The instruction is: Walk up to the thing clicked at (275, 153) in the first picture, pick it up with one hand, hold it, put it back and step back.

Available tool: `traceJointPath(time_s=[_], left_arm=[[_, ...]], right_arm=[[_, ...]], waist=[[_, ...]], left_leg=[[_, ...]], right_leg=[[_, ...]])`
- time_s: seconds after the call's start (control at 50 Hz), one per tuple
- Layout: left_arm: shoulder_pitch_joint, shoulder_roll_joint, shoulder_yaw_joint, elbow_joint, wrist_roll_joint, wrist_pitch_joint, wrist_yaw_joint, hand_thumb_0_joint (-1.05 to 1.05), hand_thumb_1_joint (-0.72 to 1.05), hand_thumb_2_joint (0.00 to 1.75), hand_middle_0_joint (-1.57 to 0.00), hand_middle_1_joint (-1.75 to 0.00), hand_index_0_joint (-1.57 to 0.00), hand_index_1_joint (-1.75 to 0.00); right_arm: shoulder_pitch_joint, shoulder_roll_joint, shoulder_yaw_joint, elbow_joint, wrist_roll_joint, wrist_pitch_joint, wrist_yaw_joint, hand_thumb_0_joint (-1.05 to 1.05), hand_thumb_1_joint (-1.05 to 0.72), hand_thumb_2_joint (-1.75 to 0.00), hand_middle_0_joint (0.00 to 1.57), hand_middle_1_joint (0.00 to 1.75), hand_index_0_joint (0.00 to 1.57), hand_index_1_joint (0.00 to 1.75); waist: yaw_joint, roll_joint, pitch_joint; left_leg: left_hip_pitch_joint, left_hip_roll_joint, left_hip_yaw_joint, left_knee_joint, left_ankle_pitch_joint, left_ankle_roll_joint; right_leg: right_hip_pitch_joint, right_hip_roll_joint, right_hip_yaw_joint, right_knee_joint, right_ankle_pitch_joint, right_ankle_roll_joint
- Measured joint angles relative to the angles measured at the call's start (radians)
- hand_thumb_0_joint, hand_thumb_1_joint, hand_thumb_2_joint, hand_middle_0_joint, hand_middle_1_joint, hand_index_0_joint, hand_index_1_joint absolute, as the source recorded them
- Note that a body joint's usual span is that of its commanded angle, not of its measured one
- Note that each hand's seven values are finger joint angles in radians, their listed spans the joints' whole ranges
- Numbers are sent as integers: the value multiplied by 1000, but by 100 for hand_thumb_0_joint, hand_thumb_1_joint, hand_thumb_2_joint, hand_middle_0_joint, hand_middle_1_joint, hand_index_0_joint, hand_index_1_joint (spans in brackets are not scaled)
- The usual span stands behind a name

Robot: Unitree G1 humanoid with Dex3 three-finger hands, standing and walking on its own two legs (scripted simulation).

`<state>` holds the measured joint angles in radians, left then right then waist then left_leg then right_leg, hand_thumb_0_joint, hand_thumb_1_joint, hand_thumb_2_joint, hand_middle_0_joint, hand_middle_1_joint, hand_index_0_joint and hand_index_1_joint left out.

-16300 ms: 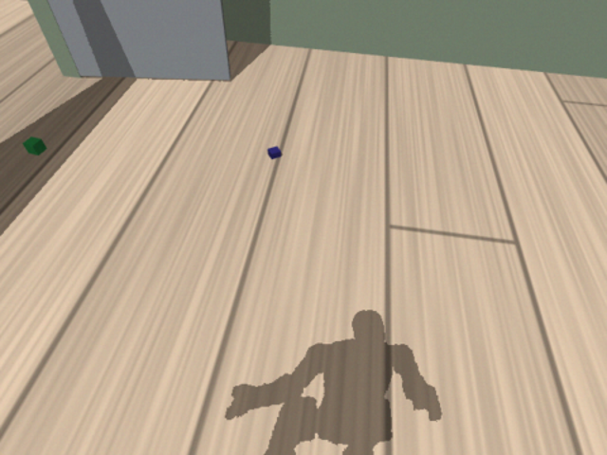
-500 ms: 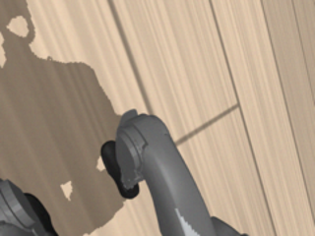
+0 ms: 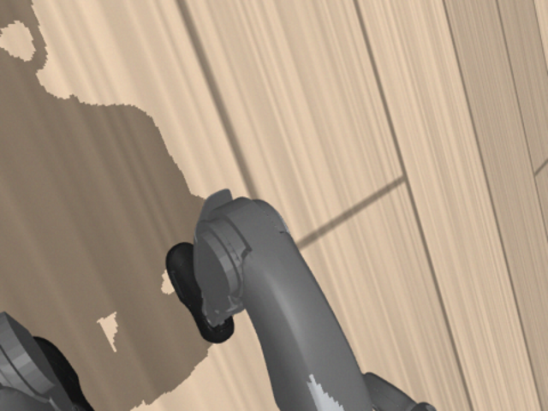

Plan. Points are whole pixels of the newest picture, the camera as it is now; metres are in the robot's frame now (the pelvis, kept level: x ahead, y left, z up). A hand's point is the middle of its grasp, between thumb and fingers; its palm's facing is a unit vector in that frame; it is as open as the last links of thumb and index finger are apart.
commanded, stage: close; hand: left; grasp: from above
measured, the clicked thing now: out of the picture +0.46 +0.34 -0.31
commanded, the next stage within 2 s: settle in 1.30 s
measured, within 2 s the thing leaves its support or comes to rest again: leaves its support in 1.62 s
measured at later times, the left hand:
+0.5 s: hand out of the picture +0.46 +0.34 -0.27, palm faces -0.27 -0.34 -0.90, open 12.6 cm
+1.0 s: hand out of the picture +0.46 +0.34 -0.27, palm faces -0.28 -0.35 -0.90, open 9.8 cm
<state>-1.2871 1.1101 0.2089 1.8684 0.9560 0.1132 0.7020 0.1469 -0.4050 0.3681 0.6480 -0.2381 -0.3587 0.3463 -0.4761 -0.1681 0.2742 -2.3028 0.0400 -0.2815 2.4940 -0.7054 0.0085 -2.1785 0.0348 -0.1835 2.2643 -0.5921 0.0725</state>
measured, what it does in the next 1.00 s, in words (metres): stands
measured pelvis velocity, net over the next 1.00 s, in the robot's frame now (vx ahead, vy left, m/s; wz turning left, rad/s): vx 0.00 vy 0.00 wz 0.00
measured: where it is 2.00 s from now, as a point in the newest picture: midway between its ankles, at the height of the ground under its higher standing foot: (145, 356)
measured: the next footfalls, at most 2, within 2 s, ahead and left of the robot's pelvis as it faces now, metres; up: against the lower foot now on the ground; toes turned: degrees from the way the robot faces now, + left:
none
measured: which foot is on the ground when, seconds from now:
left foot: down 0.00-1.00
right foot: down 0.00-1.00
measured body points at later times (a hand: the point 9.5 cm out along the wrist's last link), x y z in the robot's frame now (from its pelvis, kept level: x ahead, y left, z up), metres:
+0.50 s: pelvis +0.00 +0.00 +0.00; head +0.31 +0.13 +0.30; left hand +0.48 +0.35 -0.21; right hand +0.01 -0.24 -0.02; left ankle +0.07 +0.12 -0.29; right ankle +0.14 -0.12 -0.29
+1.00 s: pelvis +0.00 +0.00 +0.01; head +0.31 +0.13 +0.30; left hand +0.47 +0.35 -0.22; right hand +0.01 -0.24 -0.03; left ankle +0.07 +0.12 -0.29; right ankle +0.14 -0.12 -0.29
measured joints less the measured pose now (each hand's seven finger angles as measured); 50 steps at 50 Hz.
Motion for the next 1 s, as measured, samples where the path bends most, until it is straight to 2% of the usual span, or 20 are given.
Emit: traceJointPath(time_s=[0.14, 0.32, 0.48, 0.6, 0.76, 0.9, 1.0], left_arm=[[4, 3, 6, -18, -2, 16, -24, 0, -46, 93, -18, -94, -16, -95], [22, 4, -5, -27, -10, 6, -38, 0, -37, 87, -24, -88, -22, -89], [18, -4, -23, -31, -5, -7, -28, 0, -27, 79, -32, -81, -30, -82], [19, -3, -15, -28, 6, -4, -19, 0, -19, 73, -38, -76, -36, -76], [30, -10, -6, -30, 0, -1, -8, 0, -7, 65, -47, -69, -46, -68], [32, -11, 2, -32, -10, -7, -16, 0, 3, 58, -55, -63, -55, -62], [32, -15, 6, -26, 0, -11, -20, 0, 9, 52, -62, -59, -62, -58]], right_arm=[[6, -5, 5, -5, 4, 7, -4, 1, -91, -90, 20, 30, 19, 30], [11, 0, 4, 0, 7, 14, -13, 1, -91, -90, 20, 30, 19, 30], [7, 0, 6, -1, 4, 11, -14, 1, -91, -90, 20, 30, 19, 30], [4, 1, 4, -7, 3, 14, -13, 1, -91, -90, 20, 30, 19, 30], [3, 2, 0, -7, 3, 15, -6, 1, -91, -90, 20, 30, 19, 30], [-1, 1, -1, -7, 3, 13, -4, 1, -91, -90, 20, 30, 19, 30], [-1, 2, -1, -9, 6, 14, -6, 1, -91, -90, 20, 30, 19, 30]], waist=[[-7, 5, 7], [1, 6, 8], [5, -1, 1], [2, -1, -2], [6, 2, 2], [10, 2, 6], [10, 3, 3]], left_leg=[[-4, 1, 4, -6, 8, 4], [-5, 4, 6, -11, 8, 6], [0, 2, 3, -15, 2, 3], [-1, 2, 1, -14, -2, 4], [-1, 2, 2, -14, -5, 4], [2, 1, 2, -16, -3, 2], [4, 1, 2, -18, 0, -1]], right_leg=[[-2, 0, 3, -6, 6, 1], [-5, 2, 4, -12, 9, 2], [1, 0, 1, -15, 2, 1], [3, 0, -2, -17, -2, 1], [2, 0, -1, -17, -4, 0], [3, -1, 0, -17, -3, 1], [4, -2, -1, -17, -1, -3]])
